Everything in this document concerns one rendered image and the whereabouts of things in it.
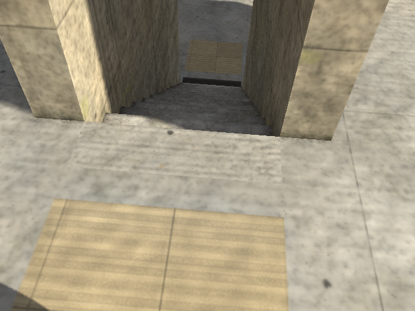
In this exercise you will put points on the stairs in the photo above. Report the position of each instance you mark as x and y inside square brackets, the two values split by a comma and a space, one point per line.
[195, 107]

